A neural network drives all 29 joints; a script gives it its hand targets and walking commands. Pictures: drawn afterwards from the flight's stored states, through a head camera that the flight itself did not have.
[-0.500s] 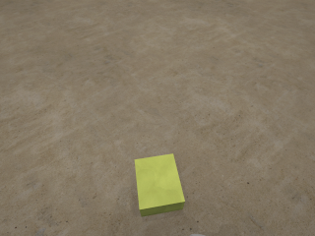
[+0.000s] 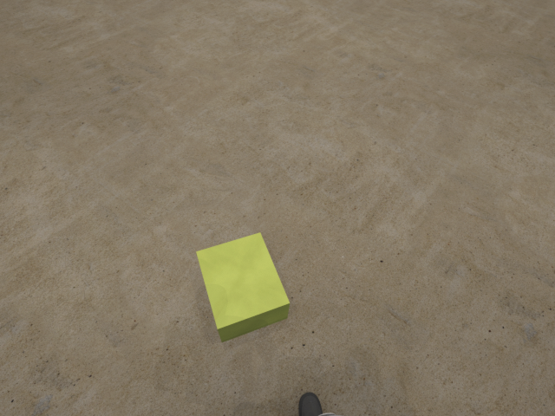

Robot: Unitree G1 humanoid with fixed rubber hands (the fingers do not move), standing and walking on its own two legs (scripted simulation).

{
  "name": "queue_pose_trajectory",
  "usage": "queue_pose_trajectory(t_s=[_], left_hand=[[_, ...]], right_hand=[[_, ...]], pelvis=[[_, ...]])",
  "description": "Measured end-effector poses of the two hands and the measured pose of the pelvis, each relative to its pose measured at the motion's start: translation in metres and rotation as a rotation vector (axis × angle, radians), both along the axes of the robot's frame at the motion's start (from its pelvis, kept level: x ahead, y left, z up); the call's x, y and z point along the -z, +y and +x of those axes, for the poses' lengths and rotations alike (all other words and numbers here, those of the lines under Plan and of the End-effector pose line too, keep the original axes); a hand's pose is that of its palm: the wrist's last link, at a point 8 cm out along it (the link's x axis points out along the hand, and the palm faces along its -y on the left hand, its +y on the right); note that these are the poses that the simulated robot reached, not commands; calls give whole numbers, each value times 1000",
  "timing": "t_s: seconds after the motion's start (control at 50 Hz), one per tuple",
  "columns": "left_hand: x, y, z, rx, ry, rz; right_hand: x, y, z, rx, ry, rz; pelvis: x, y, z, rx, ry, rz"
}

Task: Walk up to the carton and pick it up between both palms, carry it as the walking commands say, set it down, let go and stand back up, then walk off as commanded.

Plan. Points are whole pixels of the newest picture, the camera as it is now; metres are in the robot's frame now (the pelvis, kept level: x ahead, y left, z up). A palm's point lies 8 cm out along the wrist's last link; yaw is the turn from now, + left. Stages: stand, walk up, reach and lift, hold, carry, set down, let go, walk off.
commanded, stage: walk off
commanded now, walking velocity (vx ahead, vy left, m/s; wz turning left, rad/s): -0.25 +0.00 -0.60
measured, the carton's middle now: (241, 285) +0.60 +0.15 -0.69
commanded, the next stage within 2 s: none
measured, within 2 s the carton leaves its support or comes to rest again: neither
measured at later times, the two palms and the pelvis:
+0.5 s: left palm out of the picture +0.02 +0.27 -0.14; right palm out of the picture -0.15 -0.20 -0.11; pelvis -0.14 +0.05 +0.00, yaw -19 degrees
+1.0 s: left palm out of the picture -0.07 +0.27 -0.12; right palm out of the picture -0.34 -0.18 -0.12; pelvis -0.27 +0.09 +0.00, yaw -34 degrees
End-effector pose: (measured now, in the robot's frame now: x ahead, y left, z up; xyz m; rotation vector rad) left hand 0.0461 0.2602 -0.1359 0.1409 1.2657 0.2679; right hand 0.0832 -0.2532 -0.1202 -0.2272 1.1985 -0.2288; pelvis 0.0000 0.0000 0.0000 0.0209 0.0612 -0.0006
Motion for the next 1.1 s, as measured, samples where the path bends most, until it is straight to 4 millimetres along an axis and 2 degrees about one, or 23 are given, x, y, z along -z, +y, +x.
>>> queue_pose_trajectory(t_s=[0.08, 0.14, 0.18, 0.28, 0.34, 0.4, 0.48, 0.56, 0.64, 0.7, 0.78, 0.88, 1.02, 1.1], left_hand=[[11, 15, -6, 63, 2, -30], [13, 21, -10, 104, 10, -60], [15, 24, -15, 131, 17, -75], [18, 29, -28, 206, 66, -79], [17, 30, -28, 247, 64, -67], [13, 27, -24, 294, 40, -48], [6, 11, -22, 374, -11, -43], [-1, -12, -28, 466, -65, -47], [-1, -29, -53, 539, -104, -26], [-12, -27, -82, 547, -75, 9], [-23, -17, -105, 576, -20, 45], [-26, -8, -109, 620, -42, 46], [-9, 18, -117, 651, -46, -3], [6, 37, -125, 686, -18, -39]], right_hand=[[-12, 7, -76, 87, 76, -69], [-24, 16, -116, 123, 122, -91], [-29, 20, -129, 146, 114, -95], [-30, 37, -140, 183, 11, -79], [-26, 49, -153, 201, -29, -57], [-21, 56, -173, 227, -52, -33], [-11, 55, -216, 279, -53, -15], [4, 43, -268, 346, -45, -9], [24, 25, -322, 421, -28, -1], [18, 23, -354, 467, 15, 18], [3, 25, -381, 499, 2, 24], [0, 41, -406, 533, 4, 20], [-7, 84, -423, 605, -35, -1], [-18, 119, -454, 654, -8, -55]], pelvis=[[-1, 17, -22, 59, -17, -46], [-7, 25, -33, 85, -22, -70], [-8, 31, -41, 119, -23, -76], [-7, 42, -65, 185, -17, -83], [-6, 46, -82, 220, -18, -85], [-4, 47, -101, 256, -20, -84], [-1, 47, -130, 307, -28, -77], [6, 44, -163, 363, -40, -57], [19, 37, -195, 413, -53, -28], [8, 38, -212, 442, -55, -11], [-5, 43, -231, 491, -33, 20], [-7, 57, -252, 538, -3, 27], [-3, 96, -273, 607, 5, 6], [-2, 121, -281, 663, -2, -35]])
